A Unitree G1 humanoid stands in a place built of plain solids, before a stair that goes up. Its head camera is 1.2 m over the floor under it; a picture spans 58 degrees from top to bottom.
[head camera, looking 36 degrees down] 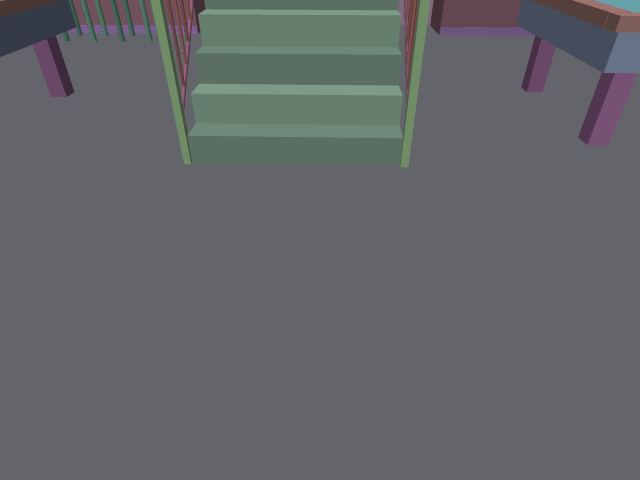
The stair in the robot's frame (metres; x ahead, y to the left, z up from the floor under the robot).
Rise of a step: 0.19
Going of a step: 0.20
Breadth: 1.30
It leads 2 degrees to the right of straight ahead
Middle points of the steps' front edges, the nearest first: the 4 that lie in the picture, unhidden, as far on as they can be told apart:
2.46 0.15 0.18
2.66 0.15 0.37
2.86 0.14 0.55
3.06 0.13 0.74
